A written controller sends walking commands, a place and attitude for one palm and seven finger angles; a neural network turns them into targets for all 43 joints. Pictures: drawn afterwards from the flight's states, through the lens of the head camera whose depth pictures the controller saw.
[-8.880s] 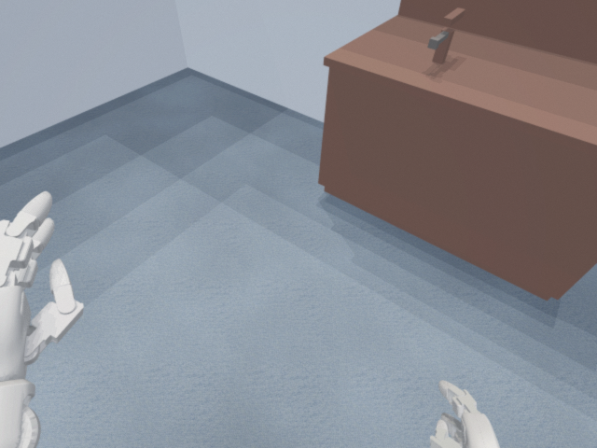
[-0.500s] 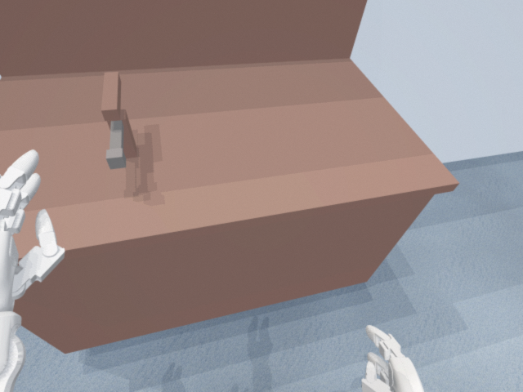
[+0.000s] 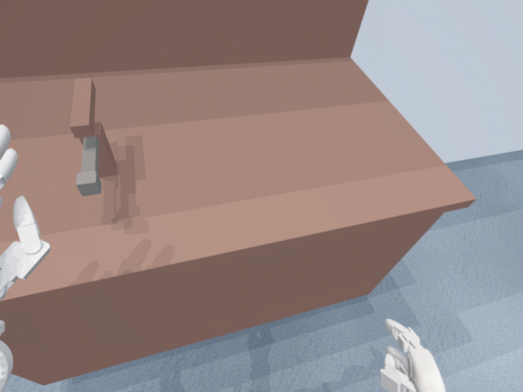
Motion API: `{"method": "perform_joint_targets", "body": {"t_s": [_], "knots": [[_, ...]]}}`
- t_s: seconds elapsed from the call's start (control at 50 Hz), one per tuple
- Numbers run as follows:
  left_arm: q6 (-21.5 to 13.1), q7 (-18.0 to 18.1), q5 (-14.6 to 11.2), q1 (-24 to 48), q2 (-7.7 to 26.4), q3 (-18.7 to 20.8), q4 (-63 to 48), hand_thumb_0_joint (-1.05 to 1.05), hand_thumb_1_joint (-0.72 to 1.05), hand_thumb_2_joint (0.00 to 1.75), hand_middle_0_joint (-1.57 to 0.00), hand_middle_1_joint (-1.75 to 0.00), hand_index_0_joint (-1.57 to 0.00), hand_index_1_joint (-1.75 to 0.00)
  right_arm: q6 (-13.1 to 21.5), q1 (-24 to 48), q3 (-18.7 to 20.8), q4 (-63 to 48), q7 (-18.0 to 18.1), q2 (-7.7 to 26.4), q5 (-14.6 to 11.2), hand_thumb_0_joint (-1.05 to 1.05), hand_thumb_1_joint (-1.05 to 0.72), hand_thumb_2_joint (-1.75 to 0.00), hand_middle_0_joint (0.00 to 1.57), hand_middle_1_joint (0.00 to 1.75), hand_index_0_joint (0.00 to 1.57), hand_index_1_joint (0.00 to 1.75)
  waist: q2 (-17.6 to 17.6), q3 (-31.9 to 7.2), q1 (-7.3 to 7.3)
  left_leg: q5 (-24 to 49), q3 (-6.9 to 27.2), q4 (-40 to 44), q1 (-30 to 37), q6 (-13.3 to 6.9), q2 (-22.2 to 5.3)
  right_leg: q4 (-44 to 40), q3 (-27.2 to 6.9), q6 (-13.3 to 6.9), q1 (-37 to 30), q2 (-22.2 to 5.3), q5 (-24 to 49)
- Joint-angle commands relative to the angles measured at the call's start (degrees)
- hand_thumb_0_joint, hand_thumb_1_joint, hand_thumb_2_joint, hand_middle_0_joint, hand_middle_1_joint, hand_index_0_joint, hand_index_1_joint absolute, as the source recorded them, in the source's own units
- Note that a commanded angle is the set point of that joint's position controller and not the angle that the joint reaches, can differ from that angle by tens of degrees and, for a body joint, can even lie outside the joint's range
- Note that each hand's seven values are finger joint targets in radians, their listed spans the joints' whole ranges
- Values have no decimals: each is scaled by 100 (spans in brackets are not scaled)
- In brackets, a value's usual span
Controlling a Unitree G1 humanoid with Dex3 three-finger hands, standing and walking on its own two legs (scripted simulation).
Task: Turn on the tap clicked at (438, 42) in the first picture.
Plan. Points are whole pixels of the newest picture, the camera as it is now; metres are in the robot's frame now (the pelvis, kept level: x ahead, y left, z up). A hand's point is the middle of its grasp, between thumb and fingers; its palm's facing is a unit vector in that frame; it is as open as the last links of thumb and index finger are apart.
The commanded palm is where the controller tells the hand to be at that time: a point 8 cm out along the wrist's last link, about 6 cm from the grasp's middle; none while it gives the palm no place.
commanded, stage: shuffle to correct the standing spot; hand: left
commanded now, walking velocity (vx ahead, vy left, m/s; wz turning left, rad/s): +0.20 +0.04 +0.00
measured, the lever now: (89, 183) +0.39 +0.31 +0.07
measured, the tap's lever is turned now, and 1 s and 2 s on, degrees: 0 0 0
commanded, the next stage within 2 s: come to a stop and stand still in 0.10 s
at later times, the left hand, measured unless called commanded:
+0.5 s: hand (42, 187) +0.27 +0.27 +0.21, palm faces +0.45 -0.85 -0.27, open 7.4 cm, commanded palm +0.22 +0.30 +0.20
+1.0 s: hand (47, 155) +0.31 +0.28 +0.21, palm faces +0.37 -0.77 -0.51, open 7.4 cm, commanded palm +0.23 +0.30 +0.20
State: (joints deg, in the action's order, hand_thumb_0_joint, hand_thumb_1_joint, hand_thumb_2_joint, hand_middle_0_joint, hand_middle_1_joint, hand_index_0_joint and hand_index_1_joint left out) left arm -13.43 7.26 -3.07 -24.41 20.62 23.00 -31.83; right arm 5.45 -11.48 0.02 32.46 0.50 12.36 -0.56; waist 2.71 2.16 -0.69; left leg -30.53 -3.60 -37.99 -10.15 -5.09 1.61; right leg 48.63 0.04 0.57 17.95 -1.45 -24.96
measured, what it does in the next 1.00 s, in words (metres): steps on the spot: right foot, then left foot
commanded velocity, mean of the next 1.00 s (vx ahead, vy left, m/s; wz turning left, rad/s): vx -0.04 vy -0.05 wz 0.00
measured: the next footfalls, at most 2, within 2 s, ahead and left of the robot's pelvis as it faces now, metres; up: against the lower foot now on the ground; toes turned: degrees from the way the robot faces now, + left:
right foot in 0.20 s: +0.14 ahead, -0.06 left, +0.00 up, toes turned +1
left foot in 0.52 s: +0.16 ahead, +0.14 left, +0.00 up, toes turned +0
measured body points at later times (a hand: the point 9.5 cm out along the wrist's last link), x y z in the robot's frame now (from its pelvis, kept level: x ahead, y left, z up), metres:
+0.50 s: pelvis +0.06 +0.02 +0.02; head +0.06 +0.04 +0.47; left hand +0.24 +0.31 +0.22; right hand +0.25 -0.21 -0.04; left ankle +0.11 +0.14 -0.71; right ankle +0.15 -0.06 -0.71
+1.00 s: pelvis +0.08 +0.02 +0.03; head +0.11 +0.03 +0.48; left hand +0.28 +0.32 +0.24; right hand +0.26 -0.18 -0.06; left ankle +0.12 +0.14 -0.71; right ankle +0.10 -0.07 -0.71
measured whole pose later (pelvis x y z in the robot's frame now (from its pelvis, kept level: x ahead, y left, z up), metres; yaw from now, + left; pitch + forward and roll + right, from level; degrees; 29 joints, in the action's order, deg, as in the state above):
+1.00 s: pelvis +0.08 +0.02 +0.03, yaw +2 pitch +0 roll -1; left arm -10.8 2.6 0.2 -18.7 27.0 22.7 -26.6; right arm 7.6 -12.6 -1.6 33.3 1.6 8.9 0.7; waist 0.0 3.2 -2.1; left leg -11.0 -0.7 -27.2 -16.1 0.3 -2.2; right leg 23.0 2.8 -2.6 11.9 3.6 -11.1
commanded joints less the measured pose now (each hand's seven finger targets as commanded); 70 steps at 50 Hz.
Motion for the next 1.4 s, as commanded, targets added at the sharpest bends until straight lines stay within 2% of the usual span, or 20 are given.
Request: {"method": "perform_joint_targets", "body": {"t_s": [0.0, 0.06, 0.14, 0.16, 0.18, 0.22, 0.32, 0.42, 0.48, 0.52, 0.6, 0.8, 0.92, 0.94, 0.96, 1.0, 1.1, 1.16, 1.3, 1.38], "knots": [[-415, 135, 65, 1057, 907, 364, -1199, 0, 90, 90, -20, -30, -20, -30, 324, 249, 329, -879, -28, 503, 54, 0, -90, -90, 20, 30, 20, 30, -1019, -327, 360, 6006, 1698, 1182, 3025, -356, -1403, 1963, 519, -262, 3363, 462, -613], [-242, 99, 47, 578, 992, 570, -915, 0, 90, 90, -20, -30, -20, -30, 199, 239, 404, -862, -49, 636, 78, 0, -90, -90, 20, 30, 20, 30, -1296, -165, 312, 5890, 1319, 1234, 1775, 10, -1199, 383, 809, -287, 2329, 207, 292], [-205, 45, -84, -311, 1008, 727, -691, 0, 90, 90, -20, -30, -20, -30, 167, 534, 244, -967, 82, 603, 14, 0, -90, -90, 20, 30, 20, 30, -793, -919, -184, 4992, 250, -933, -892, 427, -586, -2087, 1046, -571, -2319, 385, 2842], [-210, 23, -89, -426, 1205, 883, -668, 0, 90, 90, -20, -30, -20, -30, 155, 573, 263, -948, 65, 581, -26, 0, -90, -90, 20, 30, 20, 30, 26, -1448, -250, 3683, -46, -2598, -1547, 421, -263, -2126, 92, -955, -3113, -399, 3035], [-305, -13, -116, -253, 1399, 1134, -777, 0, 90, 90, -20, -30, -20, -30, 173, 652, 329, -1049, 44, 627, -3, 0, -90, -90, 20, 30, 20, 30, 904, -1852, -216, 589, 103, -4200, -2413, 290, 265, -2378, -2150, -1499, -3204, -1603, 3277], [-387, -12, -98, -235, 1449, 1336, -446, 0, 90, 90, -20, -30, -20, -30, 41, 432, 252, -954, 60, 567, 45, 0, -90, -90, 20, 30, 20, 30, 310, -870, -44, 119, 794, -4553, -2555, 403, -201, -3493, -3026, -1465, -1374, -2061, 727], [-401, -68, -30, 1010, 1135, 556, -998, 0, 90, 90, -20, -30, -20, -30, 86, 508, 68, -665, 7, 464, 18, 0, -90, -90, 20, 30, 20, 30, -47, -428, 59, 810, 345, -2301, -704, 465, -457, -3963, -985, -1009, 1029, -1348, 189], [-211, 141, 45, 923, 861, 119, -1022, 0, 90, 90, -20, -30, -20, -30, 480, 400, 40, -581, 239, 425, 120, 0, -90, -90, 20, 30, 20, 30, -78, -680, -43, 1169, -277, 459, 394, 396, 29, -3856, -632, -669, 415, -1031, -934], [-114, 179, 92, 873, 836, 140, -840, 0, 90, 90, -20, -30, -20, -30, 450, 297, 134, -728, 273, 564, 75, 0, -90, -90, 20, 30, 20, 30, -444, -425, -28, 970, 263, 1429, 258, 345, -352, -3302, -499, -330, 205, -635, -904], [-71, 188, 93, 915, 735, 146, -766, 0, 90, 90, -20, -30, -20, -30, 373, 531, 130, -860, 271, 648, -9, 0, -90, -90, 20, 30, 20, 30, -912, -178, -80, 1075, 1565, 2467, -596, 44, -1329, -2154, 23, -110, -377, -11, 357], [1, 47, 152, 922, 956, 425, -577, 0, 90, 90, -20, -30, -20, -30, 292, 510, 174, -942, 210, 490, -6, 0, -90, -90, 20, 30, 20, 30, -1280, 9, -34, 278, 1449, 2864, -1759, 141, -1559, -1675, -4, -46, -1139, 107, 1017], [5, -30, 139, 739, 1031, 299, -1305, 0, 90, 90, -20, -30, -20, -30, 473, 400, 220, -858, 51, 529, 78, 0, -90, -90, 20, 30, 20, 30, -1112, -1282, 24, 4879, 1008, 1550, 822, 613, -1377, -2592, 95, -135, -749, 170, 1549], [85, 7, -92, -204, 954, 510, -844, 0, 90, 90, -20, -30, -20, -30, 271, 473, 144, -914, 167, 505, 21, 0, -90, -90, 20, 30, 20, 30, -534, -1306, 25, 3083, 658, 1410, -175, 500, -893, -2797, -286, -214, -1357, -115, 2753], [-589, -136, 870, 6100, 5776, 3775, -2318, 0, 90, 90, -20, -30, -20, -30, 636, -393, 318, -471, 206, 840, 365, 0, -90, -90, 20, 30, 20, 30, 126, -159, -73, 3228, 305, 904, -741, 350, -785, -3321, -477, 338, -214, -286, 2748], [-245, -405, 203, 2765, 2120, 1554, 1396, 0, 90, 90, -20, -30, -20, -30, 601, 102, 108, -360, 248, 202, 113, 0, -90, -90, 20, 30, 20, 30, 23, -1242, 11, 3184, 386, 1197, -121, 342, -391, -2877, -502, -295, -554, -542, 2635], [-51, -383, -148, 349, 758, 529, 1500, 0, 90, 90, -20, -30, -20, -30, 617, 104, 362, -714, 155, 619, -78, 0, -90, -90, 20, 30, 20, 30, -951, -1186, -167, 3223, 262, 1026, 181, 427, -587, -2667, -760, -146, -933, -445, 3337], [-95, -280, -190, -201, 496, -230, 87, 0, 90, 90, -20, -30, -20, -30, 608, 511, 204, -856, -2, 531, -207, 0, -90, -90, 20, 30, 20, 30, 135, -892, -216, 2263, 336, 1095, -83, 294, -496, -3092, -640, 259, -688, -407, 2027], [-132, -141, -113, 226, 1256, 401, -193, 0, 90, 90, -20, -30, -20, -30, 623, 479, 219, -890, 172, 592, -120, 0, -90, -90, 20, 30, 20, 30, 1080, -559, -184, 1578, 403, 879, -226, 339, -298, -3670, -895, 83, -95, -558, 357], [-389, 26, -23, 1353, 1546, 641, -1088, 0, 90, 90, -20, -30, -20, -30, 739, 690, 107, -756, 366, 581, -27, 0, -90, -90, 20, 30, 20, 30, -1016, -379, -90, 1531, 716, 1374, 83, 295, -381, -3571, -956, -176, 63, -376, 92], [-456, -14, 41, 1136, 1083, 230, -863, 0, 90, 90, -20, -30, -20, -30, 891, 448, 118, -699, 288, 609, 27, 0, -90, -90, 20, 30, 20, 30, -1139, -556, -101, 1484, 864, 1641, -225, 268, -446, -3311, -736, -143, -663, -223, 747]]}}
